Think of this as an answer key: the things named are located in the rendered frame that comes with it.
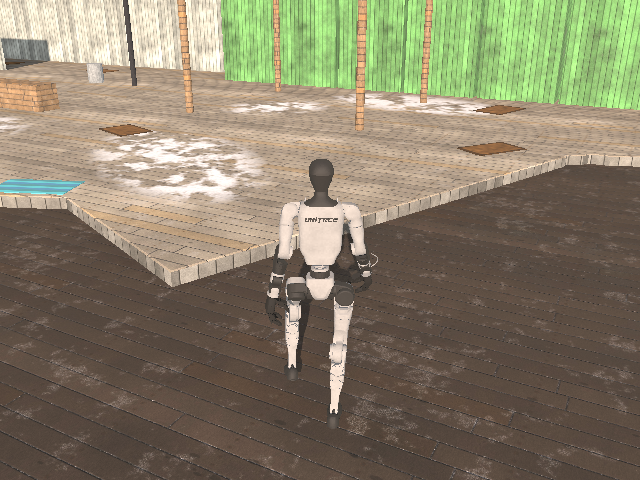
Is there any left robot upper arm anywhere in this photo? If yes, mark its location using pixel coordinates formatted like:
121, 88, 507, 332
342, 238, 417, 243
278, 201, 300, 260

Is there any left robot hand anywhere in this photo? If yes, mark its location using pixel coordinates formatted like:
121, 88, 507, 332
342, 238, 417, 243
265, 296, 289, 326

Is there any right robot hand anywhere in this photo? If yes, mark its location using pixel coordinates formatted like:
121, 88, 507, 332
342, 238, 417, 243
348, 273, 372, 293

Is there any right robot shin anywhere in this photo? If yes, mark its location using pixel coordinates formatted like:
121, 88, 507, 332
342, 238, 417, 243
330, 345, 347, 414

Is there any left robot forearm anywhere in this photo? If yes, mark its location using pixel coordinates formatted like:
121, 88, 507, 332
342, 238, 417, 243
267, 244, 288, 298

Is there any right robot upper arm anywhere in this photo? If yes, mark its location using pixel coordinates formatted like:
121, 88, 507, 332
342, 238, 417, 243
342, 202, 366, 256

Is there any right robot forearm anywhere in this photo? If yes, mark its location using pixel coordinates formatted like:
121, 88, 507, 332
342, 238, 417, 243
355, 240, 372, 277

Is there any left robot thigh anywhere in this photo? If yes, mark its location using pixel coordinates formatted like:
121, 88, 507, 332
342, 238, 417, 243
285, 277, 307, 321

